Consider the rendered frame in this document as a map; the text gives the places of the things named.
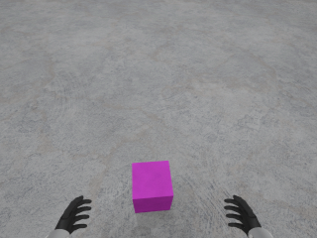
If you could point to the robot right forearm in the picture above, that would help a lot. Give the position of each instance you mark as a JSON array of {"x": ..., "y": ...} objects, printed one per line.
[{"x": 259, "y": 232}]

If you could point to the right robot hand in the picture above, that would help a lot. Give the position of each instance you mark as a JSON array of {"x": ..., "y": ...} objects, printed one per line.
[{"x": 247, "y": 217}]

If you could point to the carton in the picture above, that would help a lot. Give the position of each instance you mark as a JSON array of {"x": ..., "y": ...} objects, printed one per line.
[{"x": 151, "y": 186}]

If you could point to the left robot hand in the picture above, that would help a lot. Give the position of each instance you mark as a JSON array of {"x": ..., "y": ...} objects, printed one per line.
[{"x": 68, "y": 218}]

